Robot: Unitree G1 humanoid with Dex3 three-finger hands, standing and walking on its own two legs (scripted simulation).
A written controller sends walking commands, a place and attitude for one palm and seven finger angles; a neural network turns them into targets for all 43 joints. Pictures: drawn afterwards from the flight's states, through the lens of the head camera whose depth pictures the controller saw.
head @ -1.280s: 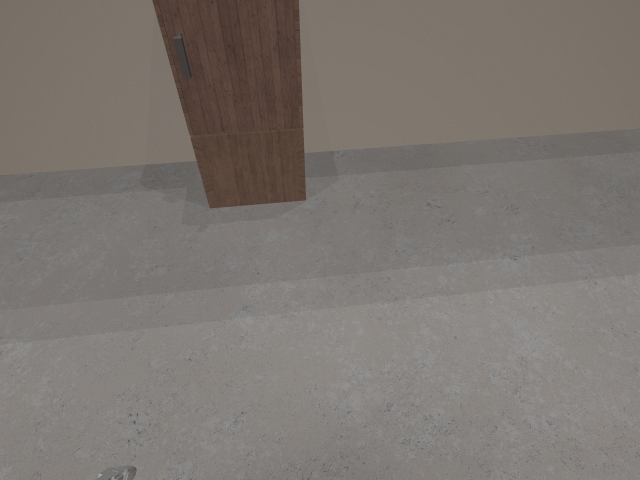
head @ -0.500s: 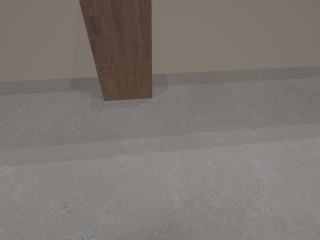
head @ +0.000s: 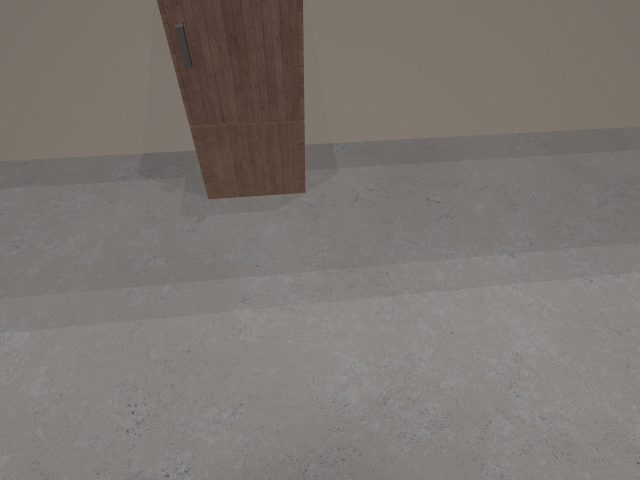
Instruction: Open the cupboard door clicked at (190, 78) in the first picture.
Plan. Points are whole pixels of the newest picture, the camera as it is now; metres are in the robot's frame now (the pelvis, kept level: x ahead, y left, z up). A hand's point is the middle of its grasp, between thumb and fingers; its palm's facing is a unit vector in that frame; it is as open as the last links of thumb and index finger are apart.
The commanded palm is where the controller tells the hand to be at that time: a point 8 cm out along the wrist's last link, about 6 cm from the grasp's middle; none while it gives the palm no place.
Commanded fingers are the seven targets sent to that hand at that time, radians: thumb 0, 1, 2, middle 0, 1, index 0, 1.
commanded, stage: look at it before walking up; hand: left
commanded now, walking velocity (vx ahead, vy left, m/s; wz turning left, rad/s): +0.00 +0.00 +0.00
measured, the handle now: (184, 44) +1.38 +0.54 -0.05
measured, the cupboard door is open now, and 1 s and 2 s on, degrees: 0 0 0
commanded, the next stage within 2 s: walk to a spot facing it in 0.16 s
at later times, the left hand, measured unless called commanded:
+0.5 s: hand out of the picture +0.05 +0.22 -0.18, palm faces +0.08 -0.97 -0.24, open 7.4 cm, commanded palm none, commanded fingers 0.00 0.90 0.90 -0.20 -0.30 -0.20 -0.30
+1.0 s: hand (156, 427) +0.23 +0.27 -0.18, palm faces +0.21 -0.97 -0.14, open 7.4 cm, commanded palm none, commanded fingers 0.00 0.90 0.90 -0.20 -0.30 -0.20 -0.30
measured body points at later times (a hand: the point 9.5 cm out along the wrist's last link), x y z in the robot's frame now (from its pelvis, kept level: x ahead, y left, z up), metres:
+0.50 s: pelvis +0.03 +0.01 -0.01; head +0.01 +0.02 +0.44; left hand +0.05 +0.27 -0.16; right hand +0.07 -0.26 -0.15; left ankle +0.00 +0.12 -0.72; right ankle +0.00 -0.12 -0.75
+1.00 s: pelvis +0.20 +0.09 +0.00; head +0.21 +0.11 +0.44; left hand +0.22 +0.33 -0.16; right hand +0.15 -0.11 -0.15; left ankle +0.07 +0.14 -0.75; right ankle +0.33 -0.03 -0.68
